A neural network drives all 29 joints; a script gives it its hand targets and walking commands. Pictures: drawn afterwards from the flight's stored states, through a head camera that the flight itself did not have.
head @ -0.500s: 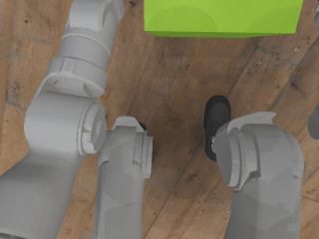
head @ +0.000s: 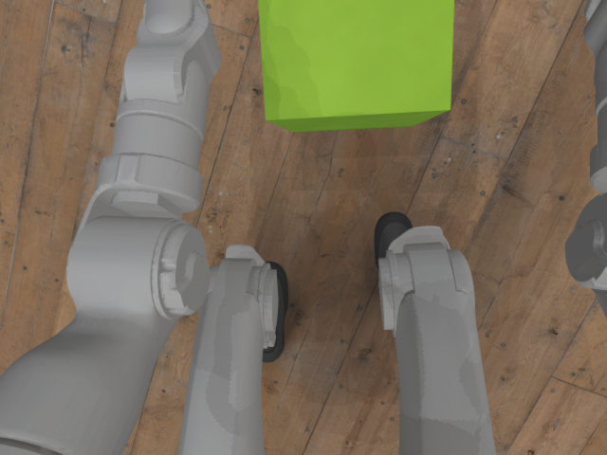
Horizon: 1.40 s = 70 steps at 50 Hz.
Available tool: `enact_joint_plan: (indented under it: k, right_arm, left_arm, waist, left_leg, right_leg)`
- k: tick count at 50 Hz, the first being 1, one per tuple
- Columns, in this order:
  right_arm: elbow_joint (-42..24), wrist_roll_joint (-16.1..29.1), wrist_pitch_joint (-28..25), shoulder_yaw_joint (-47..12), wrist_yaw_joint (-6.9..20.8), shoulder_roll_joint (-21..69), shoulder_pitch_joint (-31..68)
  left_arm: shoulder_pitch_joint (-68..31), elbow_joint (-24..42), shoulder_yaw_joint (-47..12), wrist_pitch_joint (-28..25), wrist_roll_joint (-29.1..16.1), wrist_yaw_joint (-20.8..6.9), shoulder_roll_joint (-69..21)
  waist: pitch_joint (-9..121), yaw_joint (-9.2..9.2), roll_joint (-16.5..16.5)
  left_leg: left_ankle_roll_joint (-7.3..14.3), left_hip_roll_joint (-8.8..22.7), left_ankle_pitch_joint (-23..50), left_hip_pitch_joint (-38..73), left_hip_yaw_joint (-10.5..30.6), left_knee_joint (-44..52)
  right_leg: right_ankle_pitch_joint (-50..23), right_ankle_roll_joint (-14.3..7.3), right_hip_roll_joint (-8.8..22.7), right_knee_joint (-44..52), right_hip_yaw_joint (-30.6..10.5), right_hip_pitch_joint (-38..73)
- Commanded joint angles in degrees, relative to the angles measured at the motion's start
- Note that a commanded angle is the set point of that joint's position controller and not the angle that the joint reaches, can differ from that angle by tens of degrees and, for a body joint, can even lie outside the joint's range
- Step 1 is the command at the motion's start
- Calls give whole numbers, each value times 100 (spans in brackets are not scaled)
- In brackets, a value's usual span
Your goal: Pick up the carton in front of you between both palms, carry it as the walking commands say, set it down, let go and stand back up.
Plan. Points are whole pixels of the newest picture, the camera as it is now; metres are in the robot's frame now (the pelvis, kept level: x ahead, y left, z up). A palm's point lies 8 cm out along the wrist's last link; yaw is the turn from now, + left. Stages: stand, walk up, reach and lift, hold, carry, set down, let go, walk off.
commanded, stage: set down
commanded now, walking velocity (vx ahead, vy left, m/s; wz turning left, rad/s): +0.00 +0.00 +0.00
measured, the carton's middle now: (352, 51) +0.55 -0.10 -0.33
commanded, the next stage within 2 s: let go in 0.62 s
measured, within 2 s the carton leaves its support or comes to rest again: neither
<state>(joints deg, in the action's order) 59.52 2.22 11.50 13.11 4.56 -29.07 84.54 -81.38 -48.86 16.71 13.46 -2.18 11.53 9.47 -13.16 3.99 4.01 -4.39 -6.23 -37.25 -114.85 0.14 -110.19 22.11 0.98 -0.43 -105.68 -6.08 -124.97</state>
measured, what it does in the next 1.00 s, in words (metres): rises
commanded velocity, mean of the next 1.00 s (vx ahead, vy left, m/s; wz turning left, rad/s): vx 0.00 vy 0.00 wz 0.00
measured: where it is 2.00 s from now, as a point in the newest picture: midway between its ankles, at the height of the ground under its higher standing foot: (331, 306)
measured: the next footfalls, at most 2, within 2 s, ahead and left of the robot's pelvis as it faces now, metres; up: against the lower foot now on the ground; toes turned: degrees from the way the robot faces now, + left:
none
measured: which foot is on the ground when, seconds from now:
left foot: down 0.00-1.00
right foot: down 0.00-1.00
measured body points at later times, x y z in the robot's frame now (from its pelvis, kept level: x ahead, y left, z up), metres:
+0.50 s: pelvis +0.03 -0.01 +0.12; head +0.37 -0.09 +0.41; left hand +0.59 +0.06 +0.00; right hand +0.54 -0.34 -0.01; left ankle +0.09 +0.13 -0.42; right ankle +0.14 -0.13 -0.42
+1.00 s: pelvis +0.08 -0.02 +0.24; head +0.34 -0.08 +0.60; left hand +0.50 +0.11 +0.12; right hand +0.45 -0.32 +0.11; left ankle +0.08 +0.13 -0.42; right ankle +0.14 -0.13 -0.42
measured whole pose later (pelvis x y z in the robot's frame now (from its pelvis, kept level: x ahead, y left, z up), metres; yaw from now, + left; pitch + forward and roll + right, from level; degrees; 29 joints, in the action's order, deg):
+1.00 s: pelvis +0.08 -0.02 +0.24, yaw -5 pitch +37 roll +3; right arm 38.6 -5.8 9.0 15.2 6.8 -17.7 39.3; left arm -33.9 -31.3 12.3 10.0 5.9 4.1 4.7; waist 1.4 1.9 2.6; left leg -2.9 -2.1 -23.1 -67.0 3.3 -52.8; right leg 12.8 -0.4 -0.5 -50.9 -3.2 -75.2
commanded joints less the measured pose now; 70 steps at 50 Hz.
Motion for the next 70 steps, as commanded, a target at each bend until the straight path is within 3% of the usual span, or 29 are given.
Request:
enact_joint_plan:
  k: [1, 7, 8, 16, 19, 22, 26, 27, 28, 29, 30, 36, 38, 39, 41, 46, 47, 48, 53, 54, 55, 56, 59, 60, 63, 64, 65, 66, 70]
  right_arm:
    - [-804, -41, -21, 141, -46, -683, 1773]
    - [-539, -288, 16, 409, -1, -817, 1137]
    - [-1125, -152, 31, 150, -17, -514, 1371]
    - [-1337, -96, 225, 105, 84, -454, 875]
    - [-1304, -369, 144, 513, 152, -612, 466]
    - [-1168, -257, 155, 560, 251, -416, 386]
    - [-1700, -537, 99, 661, 265, -695, 525]
    - [-1901, -343, 41, 370, 269, -336, 651]
    - [-1179, -516, 43, 600, 276, -632, 172]
    - [-1278, -442, 66, 559, 285, -247, 376]
    - [-1480, -681, 75, 701, 232, -389, 203]
    - [-991, -997, 2, 917, 453, -425, -654]
    - [-1690, -1135, -16, 447, 429, 38, -1133]
    - [-1515, -1219, -73, 907, 387, -151, -1633]
    - [-2525, -1131, -93, 381, 325, -84, -1788]
    - [-2526, -901, -264, 442, 240, 363, -3293]
    - [-2938, -746, -269, 128, 240, 725, -3466]
    - [-2679, -716, -372, 295, 203, 528, -3730]
    - [-3100, -582, -628, 44, 218, 576, -4859]
    - [-3077, -822, -695, 271, 131, 518, -5598]
    - [-3250, -291, -734, 15, 169, 875, -5405]
    - [-3012, -550, -779, 69, 153, 763, -5789]
    - [-2943, -484, -978, -79, 69, 859, -6168]
    - [-3354, -510, -1001, -6, 66, 946, -6867]
    - [-3428, -321, -1091, -327, 47, 1087, -7522]
    - [-3280, -307, -1148, -411, -2, 1145, -8143]
    - [-3146, -277, -1134, -592, -29, 1263, -8219]
    - [-3556, -276, -1237, -364, -47, 1027, -7953]
    - [-3858, -106, -1272, -676, -79, 1160, -9045]
  left_arm:
    - [-1049, 275, 204, -43, 344, -73, 756]
    - [-923, 591, 75, -41, 144, -102, 674]
    - [-840, 631, 218, -33, 91, -104, 553]
    - [-498, 1403, 196, 45, 203, -145, 819]
    - [-345, 1500, -120, 64, 100, -206, 417]
    - [-187, 1661, -74, 88, 282, -240, 473]
    - [129, 1739, 213, 45, 312, -286, 439]
    - [190, 1579, 322, 8, 317, -280, 339]
    - [262, 1249, 14, 63, 244, -333, 376]
    - [389, 1353, 255, -1, 368, -364, 259]
    - [437, 1394, 636, -14, 517, -367, 363]
    - [1096, 1785, 134, -33, 602, -404, -158]
    - [1825, 1805, 290, -91, 870, -427, -62]
    - [2199, 1642, 194, -68, 981, -450, -167]
    - [2674, 2188, 163, -189, 1040, -506, 250]
    - [3871, 2428, -639, -400, 743, -729, -180]
    - [3878, 2753, -253, -446, 851, -734, -22]
    - [4036, 2269, -378, -449, 817, -718, 114]
    - [5278, 2433, -622, -792, 677, -933, 72]
    - [5597, 2439, -621, -838, 620, -964, 156]
    - [5535, 2657, -611, -902, 624, -986, 152]
    - [6066, 2288, -848, -911, 577, -996, -57]
    - [6001, 2492, -843, -1118, 345, -1083, 126]
    - [6482, 2641, -784, -1169, 534, -1045, 352]
    - [7667, 2399, -861, -1304, 479, -1117, 213]
    - [7833, 2138, -974, -1308, 469, -1142, 260]
    - [7817, 2332, -982, -1407, 377, -1195, 332]
    - [7659, 2365, -1128, -1436, 304, -1211, 256]
    - [8476, 2805, -936, -1449, 447, -1259, 645]
  waist:
    - [6524, -144, -1058]
    - [7164, 383, -703]
    - [6934, 40, -1149]
    - [7911, -22, -1075]
    - [7960, 415, -781]
    - [7431, -139, -707]
    - [7684, 93, -946]
    - [7676, -378, -1254]
    - [7387, 306, -1089]
    - [7100, -157, -801]
    - [7145, 0, -1375]
    - [7058, 183, -646]
    - [7096, -195, -1125]
    - [7670, 146, -699]
    - [7513, -234, -1104]
    - [6496, -15, -558]
    - [6710, -180, -1139]
    - [6401, 187, -871]
    - [6100, -301, -684]
    - [6138, 295, -1186]
    - [5957, -483, -473]
    - [5502, -61, -706]
    - [4813, -245, -632]
    - [5191, 97, -902]
    - [4426, -469, -427]
    - [4372, -95, -440]
    - [3815, -491, -562]
    - [3631, -97, -650]
    - [3299, -347, -274]
  left_leg:
    - [73, -266, 306, 315, -921, 1538]
    - [-55, -191, 619, 819, -789, 1979]
    - [0, -249, 857, 1015, -882, 2223]
    - [-1, -289, 1239, 1377, -949, 2826]
    - [-79, -275, 1655, 2077, -815, 3202]
    - [-12, -230, 1539, 2279, -659, 3809]
    - [-56, -242, 1696, 2402, -728, 4091]
    - [49, -214, 2087, 2494, -661, 4289]
    - [-37, -171, 1516, 2118, -653, 4295]
    - [-44, -172, 1787, 2431, -796, 4423]
    - [-58, -210, 1642, 2006, -837, 4484]
    - [-107, -107, 2046, 3344, -465, 5282]
    - [-63, -147, 2411, 3382, -603, 5432]
    - [-91, -171, 2476, 3362, -629, 5459]
    - [-44, -59, 2386, 3435, -651, 5683]
    - [60, 9, 2619, 4309, -334, 6212]
    - [117, -19, 2371, 4456, -536, 6254]
    - [119, -32, 2068, 4371, -468, 6296]
    - [91, 78, 2431, 5178, -386, 6666]
    - [94, 75, 2375, 5270, -350, 6762]
    - [136, 5, 2652, 5735, -340, 6862]
    - [160, 142, 2311, 5804, -229, 7028]
    - [130, 277, 2457, 6052, -266, 7192]
    - [161, 239, 2998, 6869, -62, 7326]
    - [166, 291, 3171, 7243, -48, 7623]
    - [129, 301, 3423, 7151, -151, 7653]
    - [159, 283, 2853, 6672, -82, 7980]
    - [215, 284, 3006, 7067, -70, 8082]
    - [198, 372, 3094, 8170, -31, 8381]
  right_leg:
    - [-1173, 110, -121, 883, 697, 6295]
    - [-1611, 13, -112, 1269, 826, 6408]
    - [-1837, 119, -192, 1572, 826, 6606]
    - [-2614, 102, -238, 2066, 671, 8024]
    - [-3014, 27, -322, 2402, 803, 7868]
    - [-2794, -25, -222, 2715, 800, 7810]
    - [-3120, -4, -213, 3220, 663, 8778]
    - [-3493, 8, -175, 3305, 598, 9158]
    - [-3162, 28, -185, 3297, 678, 9152]
    - [-3086, 4, -188, 3544, 637, 8756]
    - [-3448, 97, -142, 3731, 504, 9420]
    - [-3295, -107, -129, 4191, 758, 9081]
    - [-3874, -97, -102, 4510, 490, 9923]
    - [-4269, -195, -135, 4518, 418, 10582]
    - [-4348, -31, -92, 4483, 488, 10928]
    - [-3923, -137, -22, 5129, 566, 10515]
    - [-3793, -117, -118, 5498, 273, 11104]
    - [-3705, -20, -15, 5361, 454, 10877]
    - [-3603, -89, -52, 5742, 411, 11423]
    - [-3822, -53, -123, 5789, 391, 11665]
    - [-3745, -23, -87, 5821, 483, 11283]
    - [-3342, -113, -149, 5904, 510, 11363]
    - [-3163, -74, -47, 6220, 408, 11212]
    - [-3418, -45, -184, 6373, 540, 11491]
    - [-3381, -99, -169, 6542, 568, 11625]
    - [-4081, -64, -139, 6736, 494, 11857]
    - [-3608, -145, -109, 6812, 404, 12390]
    - [-3750, -94, -128, 6908, 492, 12031]
    - [-2971, -58, -253, 7370, 493, 12550]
